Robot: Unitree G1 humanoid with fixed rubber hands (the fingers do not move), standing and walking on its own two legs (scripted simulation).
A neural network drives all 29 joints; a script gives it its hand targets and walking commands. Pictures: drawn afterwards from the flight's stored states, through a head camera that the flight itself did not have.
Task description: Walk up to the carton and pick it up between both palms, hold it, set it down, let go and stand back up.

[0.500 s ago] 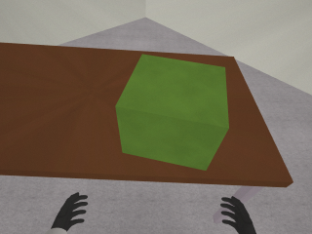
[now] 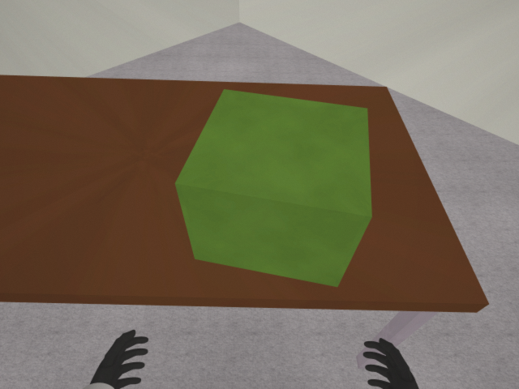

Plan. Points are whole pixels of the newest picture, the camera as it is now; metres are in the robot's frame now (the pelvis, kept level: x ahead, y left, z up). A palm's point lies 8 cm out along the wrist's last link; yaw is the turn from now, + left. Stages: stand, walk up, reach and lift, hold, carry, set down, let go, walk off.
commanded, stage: let go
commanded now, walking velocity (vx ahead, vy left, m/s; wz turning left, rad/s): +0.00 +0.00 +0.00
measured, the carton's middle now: (279, 185) +0.49 -0.02 +0.01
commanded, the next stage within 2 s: stand in 0.40 s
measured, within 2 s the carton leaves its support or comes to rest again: neither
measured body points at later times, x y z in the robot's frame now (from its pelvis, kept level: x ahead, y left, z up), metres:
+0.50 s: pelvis -0.01 -0.01 +0.00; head +0.00 +0.01 +0.45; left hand +0.16 +0.22 -0.10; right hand +0.15 -0.24 -0.09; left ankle +0.00 +0.12 -0.75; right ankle -0.02 -0.09 -0.75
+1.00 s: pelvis -0.01 +0.02 +0.00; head -0.02 +0.03 +0.45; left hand +0.08 +0.32 -0.12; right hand +0.09 -0.28 -0.11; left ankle +0.00 +0.12 -0.75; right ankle -0.02 -0.09 -0.75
